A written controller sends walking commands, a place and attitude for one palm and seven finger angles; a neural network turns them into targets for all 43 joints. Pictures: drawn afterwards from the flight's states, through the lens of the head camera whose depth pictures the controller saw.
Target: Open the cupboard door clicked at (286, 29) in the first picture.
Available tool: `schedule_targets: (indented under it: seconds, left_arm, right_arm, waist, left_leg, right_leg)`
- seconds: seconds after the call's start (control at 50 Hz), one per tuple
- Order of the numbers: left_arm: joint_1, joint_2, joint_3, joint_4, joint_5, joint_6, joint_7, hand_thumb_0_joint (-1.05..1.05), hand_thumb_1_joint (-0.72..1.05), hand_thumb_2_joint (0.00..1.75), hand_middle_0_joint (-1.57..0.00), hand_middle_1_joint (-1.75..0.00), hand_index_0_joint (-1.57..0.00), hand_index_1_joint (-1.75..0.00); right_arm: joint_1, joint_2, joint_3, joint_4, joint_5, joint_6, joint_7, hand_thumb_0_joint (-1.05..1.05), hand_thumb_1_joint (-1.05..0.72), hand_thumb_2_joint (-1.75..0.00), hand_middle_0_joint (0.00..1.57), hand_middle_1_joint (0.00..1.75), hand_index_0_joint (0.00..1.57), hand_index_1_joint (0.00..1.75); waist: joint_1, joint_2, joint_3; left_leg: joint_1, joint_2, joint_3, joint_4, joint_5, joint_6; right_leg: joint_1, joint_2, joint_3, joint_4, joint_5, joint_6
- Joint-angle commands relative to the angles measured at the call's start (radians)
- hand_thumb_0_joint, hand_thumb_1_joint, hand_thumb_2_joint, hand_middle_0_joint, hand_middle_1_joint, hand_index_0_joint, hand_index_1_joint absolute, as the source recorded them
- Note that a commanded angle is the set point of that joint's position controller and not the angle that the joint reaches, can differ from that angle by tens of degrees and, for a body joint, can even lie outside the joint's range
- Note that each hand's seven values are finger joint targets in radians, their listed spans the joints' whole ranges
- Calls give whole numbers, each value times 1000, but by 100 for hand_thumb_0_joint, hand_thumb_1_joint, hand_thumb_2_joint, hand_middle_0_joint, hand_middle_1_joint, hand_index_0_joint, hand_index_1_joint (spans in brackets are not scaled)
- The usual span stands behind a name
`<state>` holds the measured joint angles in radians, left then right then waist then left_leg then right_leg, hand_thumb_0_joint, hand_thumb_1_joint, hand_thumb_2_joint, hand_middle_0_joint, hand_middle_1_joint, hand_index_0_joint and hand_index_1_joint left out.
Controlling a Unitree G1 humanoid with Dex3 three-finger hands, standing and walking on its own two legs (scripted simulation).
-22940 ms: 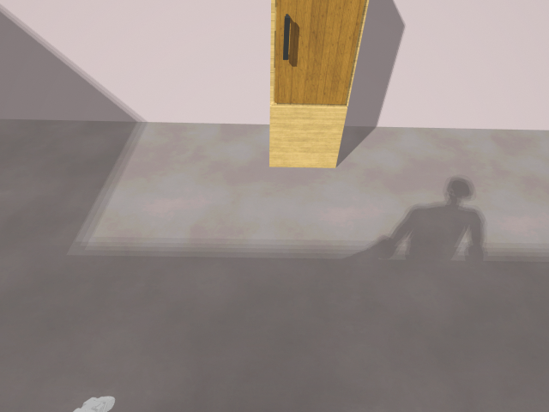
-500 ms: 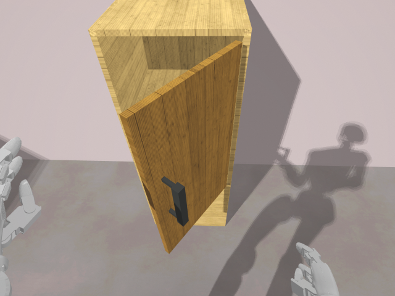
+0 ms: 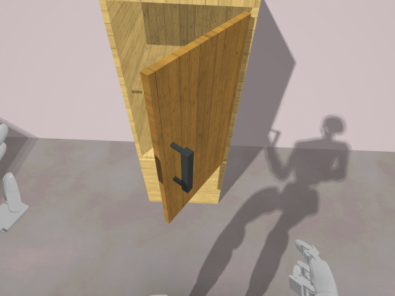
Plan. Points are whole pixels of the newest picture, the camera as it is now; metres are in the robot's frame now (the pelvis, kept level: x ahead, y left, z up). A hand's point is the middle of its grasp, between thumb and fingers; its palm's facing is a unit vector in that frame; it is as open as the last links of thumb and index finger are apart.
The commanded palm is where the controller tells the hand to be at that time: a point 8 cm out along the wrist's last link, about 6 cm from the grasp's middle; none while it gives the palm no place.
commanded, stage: step back with the hand held close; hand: left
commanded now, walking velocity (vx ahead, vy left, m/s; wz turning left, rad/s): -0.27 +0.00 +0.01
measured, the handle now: (181, 168) +0.42 +0.07 -0.03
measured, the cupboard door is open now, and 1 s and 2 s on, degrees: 54 54 54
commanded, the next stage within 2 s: stop stepping back and stand still in 0.68 s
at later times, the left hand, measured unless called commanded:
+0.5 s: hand out of the picture +0.11 +0.25 +0.17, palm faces +0.45 -0.74 -0.50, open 7.4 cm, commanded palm +0.06 +0.28 +0.19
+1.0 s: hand out of the picture +0.01 +0.17 +0.17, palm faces +0.35 -0.77 -0.53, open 7.4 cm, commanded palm -0.05 +0.22 +0.19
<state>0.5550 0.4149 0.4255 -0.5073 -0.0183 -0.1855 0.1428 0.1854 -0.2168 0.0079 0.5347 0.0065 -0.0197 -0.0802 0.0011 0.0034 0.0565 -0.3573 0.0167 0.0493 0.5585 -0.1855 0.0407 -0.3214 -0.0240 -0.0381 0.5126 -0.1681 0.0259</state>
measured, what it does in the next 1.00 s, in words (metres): walks backwards: right foot, then left foot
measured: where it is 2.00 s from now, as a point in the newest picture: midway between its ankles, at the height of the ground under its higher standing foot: outside the picture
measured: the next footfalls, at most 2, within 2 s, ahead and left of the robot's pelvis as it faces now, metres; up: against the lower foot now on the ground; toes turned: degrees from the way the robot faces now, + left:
right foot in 0.48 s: -0.17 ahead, -0.12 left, +0.00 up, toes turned +1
left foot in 0.64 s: -0.01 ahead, +0.07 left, +0.00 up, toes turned +1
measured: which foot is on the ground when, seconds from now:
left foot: down 0.00-0.50, up 0.52-0.62, down 0.64-0.98, up 1.00-1.00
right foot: down 0.00-0.24, up 0.26-0.46, down 0.48-0.66, up 0.68-0.96, down 0.98-1.00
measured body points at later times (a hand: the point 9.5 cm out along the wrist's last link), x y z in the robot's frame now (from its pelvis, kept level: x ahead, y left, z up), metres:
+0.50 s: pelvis -0.09 -0.02 -0.01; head -0.05 -0.01 +0.44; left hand +0.08 +0.29 +0.19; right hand +0.11 -0.23 -0.09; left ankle +0.07 +0.10 -0.73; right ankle -0.21 -0.12 -0.74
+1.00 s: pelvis -0.19 -0.08 +0.00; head -0.18 -0.07 +0.44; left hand -0.02 +0.21 +0.20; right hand -0.04 -0.32 -0.08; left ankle -0.06 +0.07 -0.72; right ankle -0.20 -0.16 -0.74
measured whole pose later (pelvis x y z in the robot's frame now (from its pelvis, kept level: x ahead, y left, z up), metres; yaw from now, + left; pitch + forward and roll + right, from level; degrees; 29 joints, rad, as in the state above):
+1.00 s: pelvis -0.19 -0.08 +0.00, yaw -1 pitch +0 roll +2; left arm 0.63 0.49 0.44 -0.60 -0.04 -0.14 0.16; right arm 0.23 -0.20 0.00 0.58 0.00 -0.11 -0.06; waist -0.01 -0.06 0.02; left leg -0.49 0.05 0.04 0.61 -0.28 -0.02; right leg -0.27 0.00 -0.05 0.60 -0.38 -0.04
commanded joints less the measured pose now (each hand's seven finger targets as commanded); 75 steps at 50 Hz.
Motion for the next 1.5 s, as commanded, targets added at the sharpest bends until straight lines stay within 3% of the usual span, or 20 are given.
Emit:
schedule_targets:
  seconds: [0.0,0.14,0.24,0.3,0.4,0.44,0.48,0.56,0.6,0.64,0.72,0.88,0.92,0.96,1.08,1.22,1.32,1.36,1.42,1.48]
  left_arm:
    - [-63,157,128,-201,8,-76,24,0,90,90,-20,-30,-20,-30]
    - [-78,185,118,-261,-14,-98,50,0,90,90,-20,-30,-20,-30]
    - [-93,203,174,-262,6,-107,46,0,90,90,-20,-30,-20,-30]
    - [-26,196,189,-231,-10,-115,38,0,90,90,-20,-30,-20,-30]
    - [11,154,116,-238,-59,-97,22,0,90,90,-20,-30,-20,-30]
    - [-40,176,103,-257,-48,-110,16,0,90,90,-20,-30,-20,-30]
    - [-122,258,129,-265,-38,-123,28,0,90,90,-20,-30,-20,-30]
    - [-130,304,189,-263,-26,-93,34,0,90,90,-20,-30,-20,-30]
    - [-115,265,156,-281,-45,-79,15,0,90,90,-20,-30,-20,-30]
    - [-87,243,135,-265,-51,-79,-2,0,90,90,-20,-30,-20,-30]
    - [50,155,114,-174,-43,-42,-8,0,90,90,-20,-30,-20,-30]
    - [48,215,160,-333,-31,-31,50,0,90,90,-20,-30,-20,-30]
    - [30,235,173,-321,-19,-31,58,0,90,90,-20,-30,-20,-30]
    - [-15,286,172,-330,-16,-31,57,0,90,90,-20,-30,-20,-30]
    - [-85,167,91,-57,-11,-84,27,0,90,90,-20,-30,-20,-30]
    - [-61,170,92,-24,1,-93,41,0,90,90,-20,-30,-20,-30]
    - [-64,199,133,-223,-5,-124,49,0,90,90,-20,-30,-20,-30]
    - [-35,202,142,-205,-4,-117,43,0,90,90,-20,-30,-20,-30]
    - [-95,170,115,-187,6,-104,50,0,90,90,-20,-30,-20,-30]
    - [-119,153,96,-75,2,-96,45,0,90,90,-20,-30,-20,-30]
  right_arm:
    - [-80,-151,-65,-146,-4,-79,-11,0,-90,-90,20,30,20,30]
    - [-43,-132,-58,-82,-15,-97,-12,0,-90,-90,20,30,20,30]
    - [-106,-136,-61,-110,-16,-116,-25,0,-90,-90,20,30,20,30]
    - [-91,-126,-83,-80,-22,-148,0,0,-90,-90,20,30,20,30]
    - [-101,-115,-63,-38,-25,-159,29,0,-90,-90,20,30,20,30]
    - [-81,-110,-64,-15,-28,-149,32,0,-90,-90,20,30,20,30]
    - [-107,-96,-53,-5,-16,-133,24,0,-90,-90,20,30,20,30]
    - [-167,-96,-39,-59,-1,-138,-15,0,-90,-90,20,30,20,30]
    - [-169,-110,-21,-61,6,-113,-30,0,-90,-90,20,30,20,30]
    - [-117,-121,-45,-35,-10,-135,7,0,-90,-90,20,30,20,30]
    - [-79,-123,-78,-36,-21,-130,34,0,-90,-90,20,30,20,30]
    - [-96,-124,-57,-115,-8,-139,4,0,-90,-90,20,30,20,30]
    - [-91,-110,-59,-114,-3,-143,2,0,-90,-90,20,30,20,30]
    - [-113,-100,-54,-105,-7,-138,3,0,-90,-90,20,30,20,30]
    - [-30,-111,-59,-7,-10,-142,-9,0,-90,-90,20,30,20,30]
    - [-21,-109,-63,-13,-10,-163,-7,0,-90,-90,20,30,20,30]
    - [-10,-141,-70,-56,-14,-167,3,0,-90,-90,20,30,20,30]
    - [-24,-112,-57,-37,-9,-168,5,0,-90,-90,20,30,20,30]
    - [-32,-119,-53,-34,-4,-181,-2,0,-90,-90,20,30,20,30]
    - [-16,-119,-59,-22,-7,-178,-1,0,-90,-90,20,30,20,30]
  waist:
    - [-3,49,-77]
    - [-27,-16,-124]
    - [9,313,-134]
    - [14,168,-198]
    - [5,237,-174]
    - [-7,126,-166]
    - [1,-140,-184]
    - [11,-223,-266]
    - [-8,55,-295]
    - [9,267,-346]
    - [12,149,-238]
    - [2,290,-136]
    - [7,179,-119]
    - [17,-197,-28]
    - [-30,-55,-93]
    - [0,-242,-81]
    - [-9,133,-158]
    - [-2,205,-145]
    - [-12,172,-33]
    - [-21,-42,-2]
  left_leg:
    - [-307,92,-115,-200,-466,39]
    - [98,-6,-70,30,-244,-33]
    - [-456,289,-427,-490,-625,107]
    - [-180,274,-323,-360,-334,116]
    - [-28,210,-201,-370,-240,29]
    - [106,149,-118,-192,-58,-21]
    - [123,37,-28,152,-71,-66]
    - [-4,-60,39,100,-63,-46]
    - [309,-9,5,-69,584,-6]
    - [535,303,-289,-165,1175,112]
    - [288,293,-142,-224,780,109]
    - [-247,187,-76,-430,-485,41]
    - [-265,71,18,-213,-473,-24]
    - [-166,-51,-56,450,-289,-67]
    - [-146,19,-41,415,-62,-66]
    - [53,-16,59,-98,-200,6]
    - [203,150,-166,-238,-10,71]
    - [92,172,-134,-260,-126,59]
    - [-71,132,-89,-242,-307,44]
    - [-68,28,-8,-35,-303,6]
  right_leg:
    - [222,4,104,-30,-186,-16]
    - [-196,-93,134,-208,-319,-69]
    - [298,133,24,472,-177,8]
    - [122,115,63,498,-296,-18]
    - [107,105,3,71,-365,-53]
    - [25,6,112,-239,-202,-81]
    - [-80,-245,371,-312,201,-124]
    - [268,-150,116,7,1223,14]
    - [100,-6,14,166,934,46]
    - [-157,110,90,506,-385,7]
    - [-110,78,80,507,-332,-3]
    - [294,90,-88,240,-277,-18]
    - [302,33,-42,-29,-316,-42]
    - [-173,-380,627,-461,-661,-202]
    - [-4,-233,229,-288,-282,-105]
    - [105,-220,228,-292,-362,-98]
    - [87,-28,71,53,-50,-37]
    - [105,-7,-1,65,-131,-23]
    - [161,-4,31,13,-140,-36]
    - [68,-101,261,-166,-336,-90]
